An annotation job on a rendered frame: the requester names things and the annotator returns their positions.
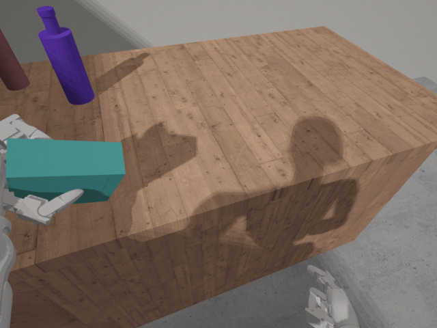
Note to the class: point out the robot left forearm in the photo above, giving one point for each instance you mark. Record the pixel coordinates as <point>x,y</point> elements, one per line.
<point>7,260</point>

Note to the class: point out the right robot hand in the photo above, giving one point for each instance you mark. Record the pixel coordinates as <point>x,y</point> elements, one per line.
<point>336,310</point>

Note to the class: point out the sponge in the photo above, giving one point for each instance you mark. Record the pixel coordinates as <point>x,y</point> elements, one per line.
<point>48,168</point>

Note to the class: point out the left robot hand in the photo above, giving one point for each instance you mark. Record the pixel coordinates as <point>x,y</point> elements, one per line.
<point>31,208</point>

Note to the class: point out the table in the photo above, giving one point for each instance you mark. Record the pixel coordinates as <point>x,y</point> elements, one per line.
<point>243,156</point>

